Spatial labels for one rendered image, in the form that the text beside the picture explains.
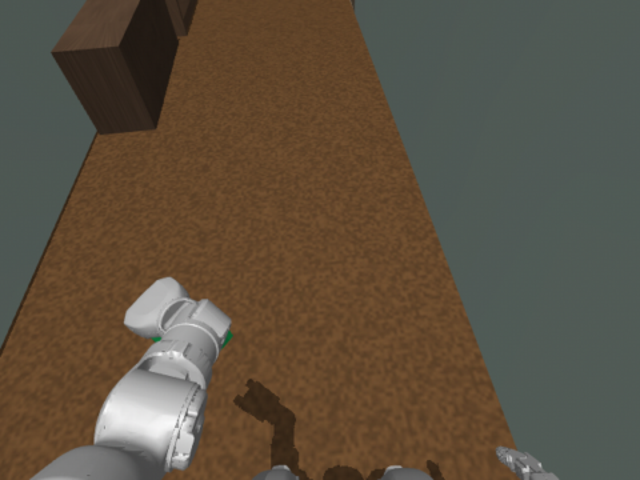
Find left robot hand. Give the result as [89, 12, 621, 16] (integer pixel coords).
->
[124, 277, 190, 339]

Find bookshelf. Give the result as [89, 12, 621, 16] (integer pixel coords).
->
[165, 0, 197, 37]

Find right robot hand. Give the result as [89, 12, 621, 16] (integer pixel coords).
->
[496, 446, 559, 480]

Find small box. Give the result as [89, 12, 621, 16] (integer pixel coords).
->
[151, 330, 233, 350]

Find left robot arm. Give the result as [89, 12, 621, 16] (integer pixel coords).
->
[30, 297, 231, 480]

